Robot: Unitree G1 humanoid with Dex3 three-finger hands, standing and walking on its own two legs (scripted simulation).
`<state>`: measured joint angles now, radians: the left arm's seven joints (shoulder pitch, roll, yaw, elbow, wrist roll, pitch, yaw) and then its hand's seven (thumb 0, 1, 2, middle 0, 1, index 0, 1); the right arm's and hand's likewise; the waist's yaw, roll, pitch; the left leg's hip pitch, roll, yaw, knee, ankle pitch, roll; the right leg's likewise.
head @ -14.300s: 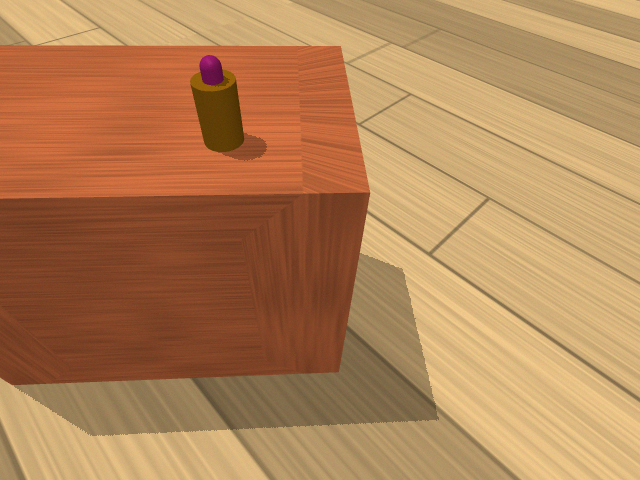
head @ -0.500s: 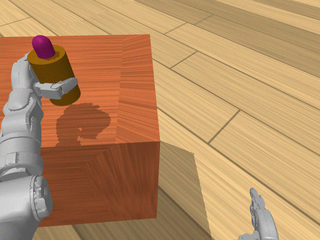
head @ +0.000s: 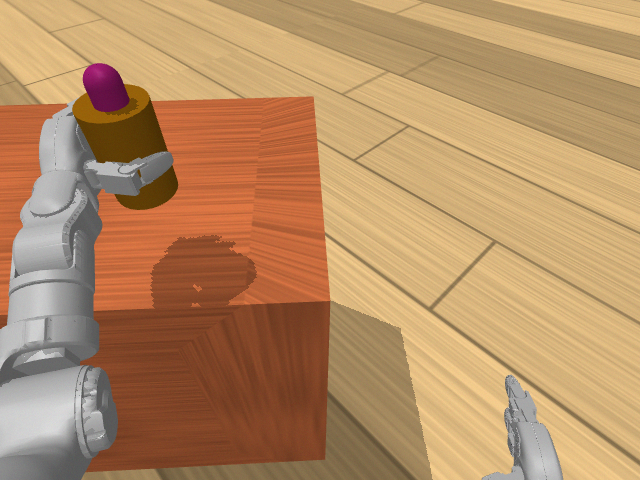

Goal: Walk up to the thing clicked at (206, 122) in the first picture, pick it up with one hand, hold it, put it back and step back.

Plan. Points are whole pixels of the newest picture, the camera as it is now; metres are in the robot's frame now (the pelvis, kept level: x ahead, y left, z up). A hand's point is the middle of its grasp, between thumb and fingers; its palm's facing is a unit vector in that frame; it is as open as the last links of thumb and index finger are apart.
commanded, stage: lift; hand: left
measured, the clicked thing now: (125, 135) +0.43 +0.21 +0.24
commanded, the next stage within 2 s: hold in 0.86 s
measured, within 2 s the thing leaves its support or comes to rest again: neither
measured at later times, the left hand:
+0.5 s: hand (111, 125) +0.36 +0.18 +0.29, palm faces +0.17 -0.98 +0.01, open 10.4 cm
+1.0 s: hand (95, 108) +0.34 +0.18 +0.32, palm faces +0.18 -0.98 +0.01, open 10.4 cm
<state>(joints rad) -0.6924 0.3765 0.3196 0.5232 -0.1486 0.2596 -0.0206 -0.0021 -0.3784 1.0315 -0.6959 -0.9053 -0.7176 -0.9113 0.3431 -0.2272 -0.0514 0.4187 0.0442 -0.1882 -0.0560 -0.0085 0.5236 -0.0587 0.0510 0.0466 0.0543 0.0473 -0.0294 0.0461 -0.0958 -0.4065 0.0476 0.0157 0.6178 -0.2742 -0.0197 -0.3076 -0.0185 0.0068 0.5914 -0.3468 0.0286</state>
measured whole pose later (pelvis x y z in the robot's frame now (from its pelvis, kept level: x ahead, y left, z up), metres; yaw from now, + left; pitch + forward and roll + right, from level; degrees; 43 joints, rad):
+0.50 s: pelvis -0.01 +0.00 +0.01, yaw +1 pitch -1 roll +0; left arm -0.67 0.33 0.30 0.15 -0.21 0.65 -0.01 0.00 -0.39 1.04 -0.69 -0.93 -0.71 -0.93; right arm 0.31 -0.23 -0.08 0.50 0.06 -0.20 -0.04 -0.01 0.53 -0.06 0.05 0.05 0.05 0.05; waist 0.01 0.07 -0.09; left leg -0.30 0.03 0.00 0.55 -0.23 -0.02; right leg -0.21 -0.03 -0.01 0.55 -0.33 0.03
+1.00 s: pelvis -0.02 +0.00 +0.00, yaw +1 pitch -2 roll +0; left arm -0.73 0.32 0.29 0.08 -0.23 0.81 0.04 0.00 -0.39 1.05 -0.69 -0.93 -0.71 -0.94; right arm 0.29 -0.22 -0.09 0.57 0.08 -0.24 -0.01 -0.01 0.53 -0.06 0.05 0.05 0.05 0.05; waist 0.03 0.08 -0.11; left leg -0.30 0.03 0.01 0.55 -0.22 -0.01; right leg -0.21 -0.04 -0.01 0.56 -0.31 0.03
